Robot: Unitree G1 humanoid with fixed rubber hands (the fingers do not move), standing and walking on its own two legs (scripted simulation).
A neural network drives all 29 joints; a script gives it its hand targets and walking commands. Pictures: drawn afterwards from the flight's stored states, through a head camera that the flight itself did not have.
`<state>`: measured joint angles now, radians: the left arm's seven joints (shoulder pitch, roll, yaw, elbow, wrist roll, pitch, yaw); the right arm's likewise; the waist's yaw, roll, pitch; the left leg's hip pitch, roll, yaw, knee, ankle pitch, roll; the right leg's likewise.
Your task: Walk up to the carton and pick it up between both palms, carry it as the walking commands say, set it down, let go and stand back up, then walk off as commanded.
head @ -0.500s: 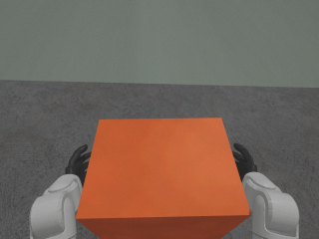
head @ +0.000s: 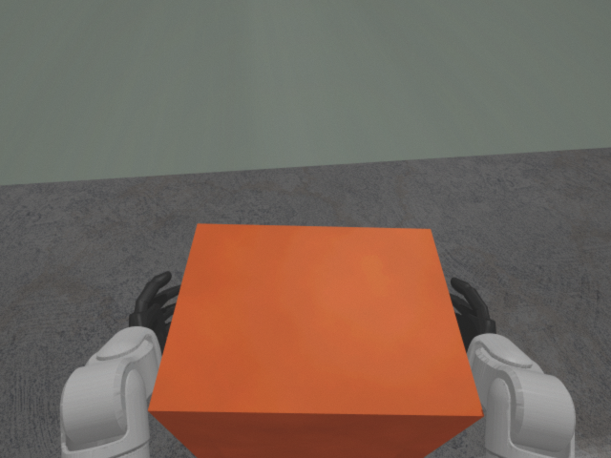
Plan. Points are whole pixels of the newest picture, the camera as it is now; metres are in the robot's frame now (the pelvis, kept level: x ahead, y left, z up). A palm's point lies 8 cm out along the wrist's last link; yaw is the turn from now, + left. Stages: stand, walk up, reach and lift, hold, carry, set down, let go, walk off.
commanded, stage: carry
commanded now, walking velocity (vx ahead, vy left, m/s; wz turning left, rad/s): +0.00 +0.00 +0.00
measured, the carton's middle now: (310, 358) +0.26 +0.01 +0.01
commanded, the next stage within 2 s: hold in 1.50 s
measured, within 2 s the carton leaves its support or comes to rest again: neither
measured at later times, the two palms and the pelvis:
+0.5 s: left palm (166, 322) +0.27 +0.18 +0.08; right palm (477, 330) +0.27 -0.19 +0.08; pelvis +0.02 -0.01 +0.00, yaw +0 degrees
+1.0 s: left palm (159, 320) +0.26 +0.18 +0.09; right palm (482, 327) +0.26 -0.19 +0.09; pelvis +0.02 -0.01 +0.00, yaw +0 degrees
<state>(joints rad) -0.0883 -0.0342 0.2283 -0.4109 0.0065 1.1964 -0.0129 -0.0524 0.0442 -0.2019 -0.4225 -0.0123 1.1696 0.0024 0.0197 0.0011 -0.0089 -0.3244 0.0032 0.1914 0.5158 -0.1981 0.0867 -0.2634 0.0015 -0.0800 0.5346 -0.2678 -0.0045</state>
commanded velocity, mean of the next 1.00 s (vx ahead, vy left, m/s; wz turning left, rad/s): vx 0.00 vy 0.00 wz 0.00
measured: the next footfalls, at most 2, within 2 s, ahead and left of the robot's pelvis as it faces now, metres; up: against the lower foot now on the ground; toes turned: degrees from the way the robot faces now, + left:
none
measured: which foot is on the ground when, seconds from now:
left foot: down 0.00-1.00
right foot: down 0.00-1.00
